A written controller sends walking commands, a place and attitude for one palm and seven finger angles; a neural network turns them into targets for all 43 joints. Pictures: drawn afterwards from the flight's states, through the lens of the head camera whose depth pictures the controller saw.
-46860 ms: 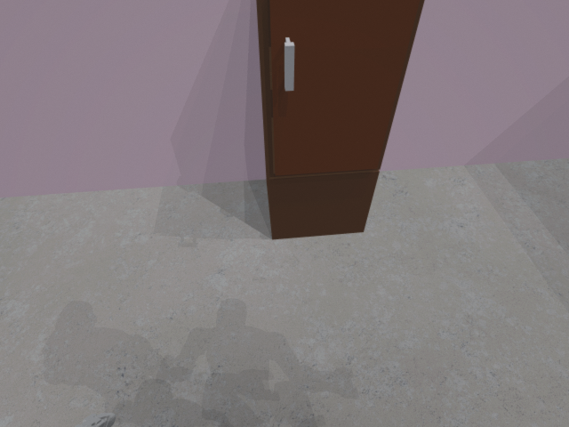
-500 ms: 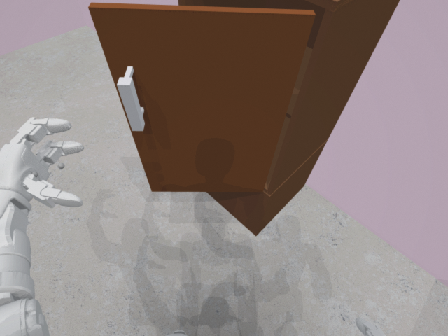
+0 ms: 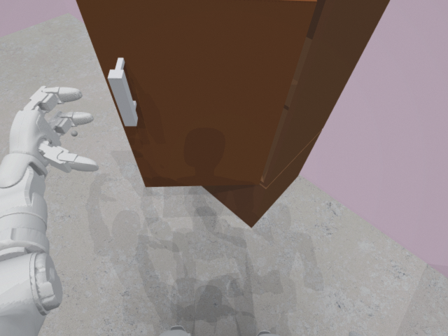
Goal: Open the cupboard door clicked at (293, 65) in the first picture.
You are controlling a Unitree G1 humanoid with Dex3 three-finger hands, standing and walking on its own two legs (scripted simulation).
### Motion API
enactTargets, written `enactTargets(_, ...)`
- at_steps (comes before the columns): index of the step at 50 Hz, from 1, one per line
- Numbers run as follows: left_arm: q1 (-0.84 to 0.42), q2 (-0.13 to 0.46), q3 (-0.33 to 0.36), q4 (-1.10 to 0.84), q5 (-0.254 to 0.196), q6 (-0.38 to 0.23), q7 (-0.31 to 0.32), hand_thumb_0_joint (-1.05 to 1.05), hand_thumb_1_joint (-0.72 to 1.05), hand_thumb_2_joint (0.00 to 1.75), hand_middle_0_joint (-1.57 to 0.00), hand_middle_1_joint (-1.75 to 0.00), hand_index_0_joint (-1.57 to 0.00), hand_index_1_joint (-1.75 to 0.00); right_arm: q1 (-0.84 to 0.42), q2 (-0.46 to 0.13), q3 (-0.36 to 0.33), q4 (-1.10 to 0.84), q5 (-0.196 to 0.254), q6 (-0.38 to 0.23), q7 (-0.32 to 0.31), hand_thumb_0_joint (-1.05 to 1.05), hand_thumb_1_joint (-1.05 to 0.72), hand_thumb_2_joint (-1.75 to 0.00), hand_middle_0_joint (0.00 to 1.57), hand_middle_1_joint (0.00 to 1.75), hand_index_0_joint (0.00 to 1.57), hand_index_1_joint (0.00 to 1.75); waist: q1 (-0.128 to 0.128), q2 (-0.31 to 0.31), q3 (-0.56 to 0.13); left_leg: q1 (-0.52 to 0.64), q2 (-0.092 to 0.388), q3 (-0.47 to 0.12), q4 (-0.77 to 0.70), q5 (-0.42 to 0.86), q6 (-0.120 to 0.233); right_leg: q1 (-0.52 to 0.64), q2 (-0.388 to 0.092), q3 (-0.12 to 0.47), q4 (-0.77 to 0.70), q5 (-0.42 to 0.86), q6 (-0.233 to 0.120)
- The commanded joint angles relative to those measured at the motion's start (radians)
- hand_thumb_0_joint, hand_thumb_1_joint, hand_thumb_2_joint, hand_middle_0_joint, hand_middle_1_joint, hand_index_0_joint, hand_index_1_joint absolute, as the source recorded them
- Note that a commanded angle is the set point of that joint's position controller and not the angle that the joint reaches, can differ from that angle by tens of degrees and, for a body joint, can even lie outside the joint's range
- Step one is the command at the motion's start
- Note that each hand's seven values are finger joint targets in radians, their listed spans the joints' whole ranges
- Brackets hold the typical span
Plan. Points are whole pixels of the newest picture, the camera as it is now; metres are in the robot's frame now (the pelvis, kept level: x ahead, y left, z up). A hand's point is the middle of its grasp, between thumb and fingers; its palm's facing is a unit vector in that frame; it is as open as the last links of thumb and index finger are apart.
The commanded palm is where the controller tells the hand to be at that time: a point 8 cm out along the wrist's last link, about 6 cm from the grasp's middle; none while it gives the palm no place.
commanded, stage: move the hooked fingers beside the handle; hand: left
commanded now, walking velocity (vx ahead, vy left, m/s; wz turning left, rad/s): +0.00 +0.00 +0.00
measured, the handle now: (126, 92) +0.55 +0.20 +0.09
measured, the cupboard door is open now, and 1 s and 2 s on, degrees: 45 45 45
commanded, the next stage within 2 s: slide the fingers in behind the handle in 1.28 s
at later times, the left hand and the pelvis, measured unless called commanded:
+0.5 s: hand (85, 106) +0.50 +0.26 +0.10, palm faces +0.04 -1.00 +0.00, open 14.0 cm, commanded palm +0.48 +0.31 +0.09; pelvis +0.00 -0.01 -0.01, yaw -1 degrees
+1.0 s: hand (86, 110) +0.49 +0.26 +0.10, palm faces +0.04 -1.00 +0.01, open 14.0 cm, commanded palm +0.47 +0.30 +0.09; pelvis +0.02 +0.00 -0.01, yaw -2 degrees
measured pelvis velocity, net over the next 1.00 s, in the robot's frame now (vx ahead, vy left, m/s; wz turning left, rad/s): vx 0.02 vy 0.00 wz -0.03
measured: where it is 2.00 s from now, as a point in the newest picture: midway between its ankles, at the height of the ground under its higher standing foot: outside the picture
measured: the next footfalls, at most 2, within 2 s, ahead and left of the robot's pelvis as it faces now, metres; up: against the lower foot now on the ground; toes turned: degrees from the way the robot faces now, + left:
none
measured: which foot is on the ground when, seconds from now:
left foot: down 0.00-1.00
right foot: down 0.00-1.00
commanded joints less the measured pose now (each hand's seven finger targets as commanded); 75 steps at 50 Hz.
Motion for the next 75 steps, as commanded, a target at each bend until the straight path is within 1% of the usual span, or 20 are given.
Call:
enactTargets(1, -0.476, 0.309, 0.043, -0.154, 0.003, -0.08, 0.006, 0.0, -0.5, 0.3, -0.3, -1.2, -0.3, -1.2, 0.105, -0.188, -0.068, -0.067, -0.005, -0.015, -0.014, 0.0, -0.9, -0.9, 0.2, 0.3, 0.2, 0.3, -0.03, 0.098, -0.338, 0.299, -0.005, -0.107, -0.08, 0.304, -0.018, 0.006, 0.044, 0.023, -0.052, 0.23, -0.028)
enactTargets(4, -0.508, 0.319, 0.048, -0.175, 0.004, -0.101, 0.005, 0.0, -0.5, 0.3, -0.3, -1.2, -0.3, -1.2, 0.12, -0.186, -0.07, -0.062, -0.01, -0.006, -0.011, 0.0, -0.9, -0.9, 0.2, 0.3, 0.2, 0.3, -0.029, 0.14, -0.422, 0.352, -0.002, -0.11, -0.062, 0.378, -0.023, 0.011, 0.047, 0.025, -0.039, 0.268, -0.027)
enactTargets(7, -0.487, 0.351, 0.071, -0.082, 0.003, -0.089, 0.002, 0.0, -0.5, 0.3, -0.3, -1.2, -0.3, -1.2, 0.136, -0.193, -0.067, -0.056, -0.01, 0.011, -0.011, 0.0, -0.9, -0.9, 0.2, 0.3, 0.2, 0.3, -0.034, 0.067, -0.37, 0.27, -0.004, -0.1, -0.055, 0.348, -0.012, 0.026, 0.051, 0.027, -0.039, 0.275, -0.025)
enactTargets(10, -0.536, 0.385, 0.062, -0.029, 0.029, -0.071, -0.001, 0.0, -0.5, 0.3, -0.3, -1.2, -0.3, -1.2, 0.143, -0.199, -0.063, -0.057, -0.007, 0.023, -0.013, 0.0, -0.9, -0.9, 0.2, 0.3, 0.2, 0.3, -0.052, 0.088, -0.327, 0.209, -0.009, -0.09, -0.057, 0.274, -0.005, 0.007, 0.048, 0.037, -0.046, 0.243, -0.021)
enactTargets(15, -0.601, 0.459, 0.108, -0.074, 0.039, -0.104, -0.001, 0.0, -0.5, 0.3, -0.3, -1.2, -0.3, -1.2, 0.179, -0.201, -0.068, -0.053, -0.016, 0.039, -0.011, 0.0, -0.9, -0.9, 0.2, 0.3, 0.2, 0.3, -0.05, 0.146, -0.45, 0.264, -0.005, -0.091, -0.025, 0.368, -0.008, 0.027, 0.053, 0.043, -0.022, 0.309, -0.021)
enactTargets(21, -0.601, 0.507, 0.11, 0.06, 0.05, -0.059, -0.023, 0.0, -0.5, 0.3, -0.3, -1.2, -0.3, -1.2, 0.202, -0.214, -0.06, -0.053, -0.011, 0.063, -0.015, 0.0, -0.9, -0.9, 0.2, 0.3, 0.2, 0.3, -0.083, 0.065, -0.358, 0.122, -0.009, -0.072, -0.017, 0.269, 0.008, 0.027, 0.051, 0.059, -0.039, 0.284, -0.007)
enactTargets(25, -0.63, 0.561, 0.139, 0.02, 0.067, -0.077, -0.032, 0.0, -0.5, 0.3, -0.3, -1.2, -0.3, -1.2, 0.226, -0.212, -0.062, -0.059, -0.018, 0.072, -0.014, 0.0, -0.9, -0.9, 0.2, 0.3, 0.2, 0.3, -0.072, 0.139, -0.453, 0.173, -0.008, -0.075, 0.003, 0.341, 0.004, 0.034, 0.056, 0.059, -0.018, 0.327, -0.013)
enactTargets(27, -0.636, 0.501, 0.102, 0.002, 0.051, -0.086, -0.045, 0.0, -0.5, 0.3, -0.3, -1.2, -0.3, -1.2, 0.231, -0.207, -0.062, -0.06, -0.02, 0.077, -0.01, 0.0, -0.9, -0.9, 0.2, 0.3, 0.2, 0.3, -0.081, 0.152, -0.453, 0.213, -0.004, -0.081, 0.005, 0.389, 0.002, 0.013, 0.062, 0.048, -0.011, 0.349, -0.017)
enactTargets(28, -0.584, 0.522, 0.131, 0.024, 0.049, -0.081, -0.05, 0.0, -0.5, 0.3, -0.3, -1.2, -0.3, -1.2, 0.235, -0.211, -0.066, -0.063, -0.021, 0.081, -0.007, 0.0, -0.9, -0.9, 0.2, 0.3, 0.2, 0.3, -0.063, 0.147, -0.464, 0.217, -0.002, -0.08, 0.007, 0.396, 0.0, 0.012, 0.065, 0.045, -0.011, 0.347, -0.016)
enactTargets(33, -0.582, 0.509, 0.12, -0.005, 0.042, -0.062, -0.056, 0.0, -0.5, 0.3, -0.3, -1.2, -0.3, -1.2, 0.236, -0.212, -0.068, -0.072, -0.02, 0.1, -0.003, 0.0, -0.9, -0.9, 0.2, 0.3, 0.2, 0.3, -0.07, 0.145, -0.445, 0.227, 0.003, -0.083, 0.008, 0.421, 0.001, -0.015, 0.067, 0.035, -0.009, 0.353, -0.015)
enactTargets(38, -0.565, 0.492, 0.145, -0.142, 0.023, -0.094, -0.029, 0.0, -0.5, 0.3, -0.3, -1.2, -0.3, -1.2, 0.233, -0.203, -0.082, -0.074, -0.024, 0.107, 0.008, 0.0, -0.9, -0.9, 0.2, 0.3, 0.2, 0.3, -0.049, 0.205, -0.533, 0.352, 0.013, -0.099, 0.019, 0.573, -0.011, -0.017, 0.074, 0.029, -0.001, 0.399, -0.02)
enactTargets(41, -0.527, 0.416, 0.098, -0.106, 0.022, -0.074, -0.02, 0.0, -0.5, 0.3, -0.3, -1.2, -0.3, -1.2, 0.217, -0.196, -0.08, -0.073, -0.02, 0.111, 0.014, 0.0, -0.9, -0.9, 0.2, 0.3, 0.2, 0.3, -0.055, 0.186, -0.455, 0.334, 0.014, -0.098, 0.007, 0.528, -0.012, -0.047, 0.074, 0.019, -0.014, 0.355, -0.018)
enactTargets(46, -0.542, 0.396, 0.077, -0.107, 0.035, -0.065, 0.006, 0.0, -0.5, 0.3, -0.3, -1.2, -0.3, -1.2, 0.202, -0.192, -0.075, -0.08, -0.019, 0.11, 0.014, 0.0, -0.9, -0.9, 0.2, 0.3, 0.2, 0.3, -0.059, 0.167, -0.418, 0.314, 0.011, -0.098, -0.002, 0.503, -0.014, -0.044, 0.072, 0.018, -0.012, 0.348, -0.018)
enactTargets(48, -0.535, 0.433, 0.116, -0.125, 0.031, -0.081, 0.012, 0.0, -0.5, 0.3, -0.3, -1.2, -0.3, -1.2, 0.205, -0.196, -0.077, -0.081, -0.021, 0.109, 0.013, 0.0, -0.9, -0.9, 0.2, 0.3, 0.2, 0.3, -0.047, 0.159, -0.466, 0.337, 0.013, -0.102, 0.006, 0.557, -0.016, -0.02, 0.072, 0.021, -0.003, 0.382, -0.02)
enactTargets(50, -0.556, 0.376, 0.069, -0.102, 0.032, -0.082, 0.01, 0.0, -0.5, 0.3, -0.3, -1.2, -0.3, -1.2, 0.192, -0.188, -0.072, -0.079, -0.02, 0.107, 0.014, 0.0, -0.9, -0.9, 0.2, 0.3, 0.2, 0.3, -0.064, 0.165, -0.425, 0.327, 0.013, -0.1, 0.004, 0.524, -0.018, -0.045, 0.07, 0.018, -0.008, 0.358, -0.018)
enactTargets(52, -0.553, 0.414, 0.095, -0.055, 0.031, -0.083, 0.011, 0.0, -0.5, 0.3, -0.3, -1.2, -0.3, -1.2, 0.192, -0.198, -0.069, -0.076, -0.02, 0.108, 0.008, 0.0, -0.9, -0.9, 0.2, 0.3, 0.2, 0.3, -0.064, 0.111, -0.387, 0.278, 0.01, -0.102, -0.001, 0.462, -0.012, -0.032, 0.069, 0.018, -0.008, 0.341, -0.022)
enactTargets(58, -0.602, 0.407, 0.076, -0.083, 0.035, -0.103, 0.001, 0.0, -0.5, 0.3, -0.3, -1.2, -0.3, -1.2, 0.186, -0.196, -0.067, -0.071, -0.021, 0.098, 0.002, 0.0, -0.9, -0.9, 0.2, 0.3, 0.2, 0.3, -0.066, 0.166, -0.45, 0.315, 0.009, -0.108, 0.007, 0.458, -0.018, -0.05, 0.065, 0.023, 0.001, 0.326, -0.022)
enactTargets(61, -0.611, 0.376, 0.045, -0.029, 0.033, -0.09, -0.001, 0.0, -0.5, 0.3, -0.3, -1.2, -0.3, -1.2, 0.179, -0.196, -0.062, -0.067, -0.017, 0.094, 0.002, 0.0, -0.9, -0.9, 0.2, 0.3, 0.2, 0.3, -0.081, 0.127, -0.386, 0.255, 0.005, -0.104, -0.001, 0.366, -0.011, -0.06, 0.064, 0.024, -0.011, 0.28, -0.019)
enactTargets(70, -0.649, 0.467, 0.088, -0.004, 0.05, -0.092, 0.007, 0.0, -0.5, 0.3, -0.3, -1.2, -0.3, -1.2, 0.197, -0.206, -0.056, -0.063, -0.019, 0.088, -0.005, 0.0, -0.9, -0.9, 0.2, 0.3, 0.2, 0.3, -0.084, 0.122, -0.405, 0.183, -0.002, -0.097, 0.005, 0.295, -0.003, -0.03, 0.062, 0.038, -0.008, 0.256, -0.017)
enactTargets(75, -0.627, 0.445, 0.08, -0.044, 0.042, -0.099, -0.004, 0.0, -0.5, 0.3, -0.3, -1.2, -0.3, -1.2, 0.205, -0.202, -0.062, -0.071, -0.02, 0.089, -0.001, 0.0, -0.9, -0.9, 0.2, 0.3, 0.2, 0.3, -0.071, 0.176, -0.462, 0.224, -0.002, -0.091, 0.014, 0.335, -0.006, -0.027, 0.066, 0.039, -0.003, 0.283, -0.019)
